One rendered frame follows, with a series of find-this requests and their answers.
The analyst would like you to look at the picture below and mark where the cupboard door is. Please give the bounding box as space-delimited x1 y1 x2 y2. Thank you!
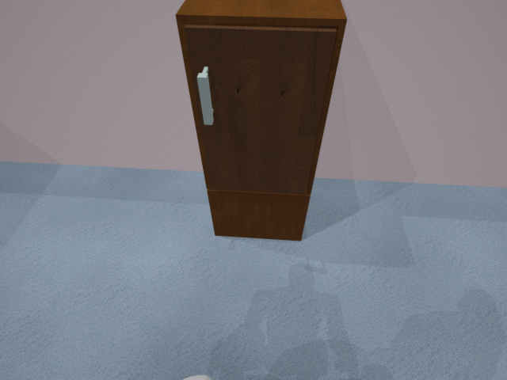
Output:
185 25 337 195

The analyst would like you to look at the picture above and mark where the handle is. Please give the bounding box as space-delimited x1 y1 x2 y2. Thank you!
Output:
197 66 214 125

